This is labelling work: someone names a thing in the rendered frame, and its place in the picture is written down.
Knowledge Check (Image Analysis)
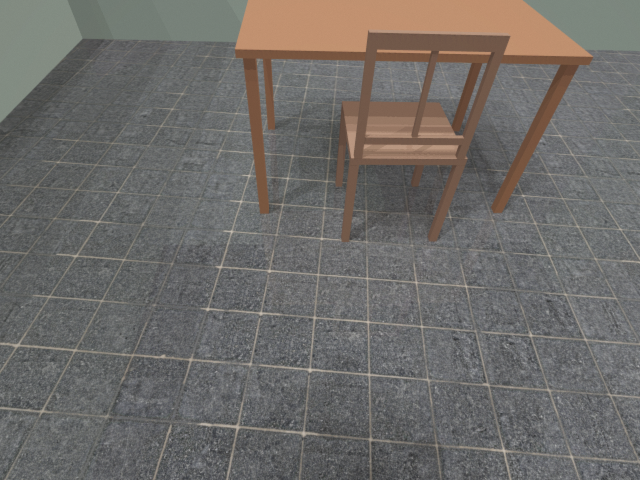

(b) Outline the chair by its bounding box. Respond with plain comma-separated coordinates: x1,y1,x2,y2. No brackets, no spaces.
335,29,510,242

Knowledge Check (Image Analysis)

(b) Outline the table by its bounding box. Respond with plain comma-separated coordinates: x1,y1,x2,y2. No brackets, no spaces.
235,0,593,214

